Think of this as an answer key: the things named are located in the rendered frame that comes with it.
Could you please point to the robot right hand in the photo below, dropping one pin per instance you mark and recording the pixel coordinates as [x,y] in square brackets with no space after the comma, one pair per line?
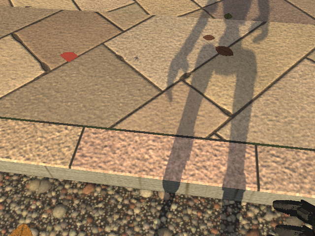
[302,210]

